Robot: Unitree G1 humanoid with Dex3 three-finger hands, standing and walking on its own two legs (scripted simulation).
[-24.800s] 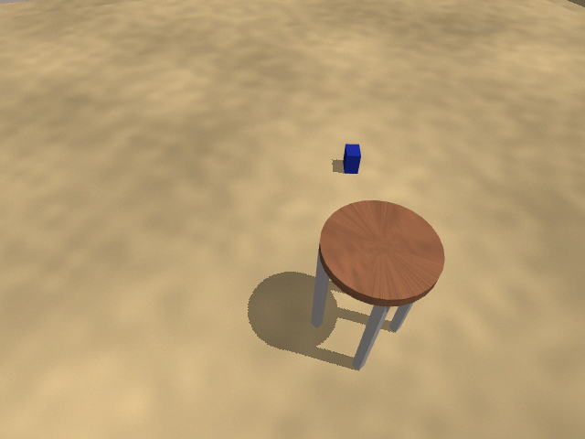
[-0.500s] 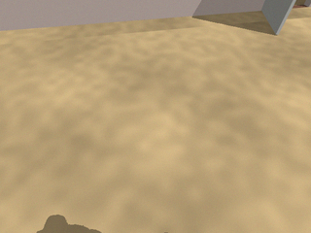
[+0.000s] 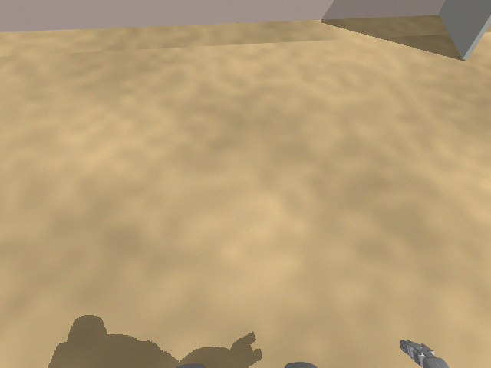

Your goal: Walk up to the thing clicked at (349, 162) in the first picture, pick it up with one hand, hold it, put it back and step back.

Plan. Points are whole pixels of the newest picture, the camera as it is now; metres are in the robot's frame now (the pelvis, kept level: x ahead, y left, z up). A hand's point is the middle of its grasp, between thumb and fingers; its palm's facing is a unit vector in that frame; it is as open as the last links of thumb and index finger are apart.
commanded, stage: walk up
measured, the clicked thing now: out of the picture -0.25 -0.98 -0.71
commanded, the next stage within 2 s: none
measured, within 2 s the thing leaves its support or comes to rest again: neither
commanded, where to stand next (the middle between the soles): +0.74 -0.02 m, yaw +0 degrees
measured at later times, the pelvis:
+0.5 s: pelvis +0.22 -0.06 +0.01, yaw +2 degrees
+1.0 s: pelvis +0.42 -0.03 +0.01, yaw +0 degrees
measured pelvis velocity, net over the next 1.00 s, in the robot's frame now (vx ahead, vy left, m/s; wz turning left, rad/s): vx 0.42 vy -0.03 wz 0.01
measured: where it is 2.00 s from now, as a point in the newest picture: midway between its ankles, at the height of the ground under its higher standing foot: (247, 246)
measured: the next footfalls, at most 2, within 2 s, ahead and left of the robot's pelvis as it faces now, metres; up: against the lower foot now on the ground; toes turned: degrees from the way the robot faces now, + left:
right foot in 0.28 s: +0.27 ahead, -0.18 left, +0.00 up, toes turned -4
left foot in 0.68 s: +0.45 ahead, +0.09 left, +0.00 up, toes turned +7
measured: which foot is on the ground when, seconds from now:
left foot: down 0.00-0.28, up 0.30-0.66, down 0.68-1.00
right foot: up 0.00-0.26, down 0.28-0.70, up 0.72-1.00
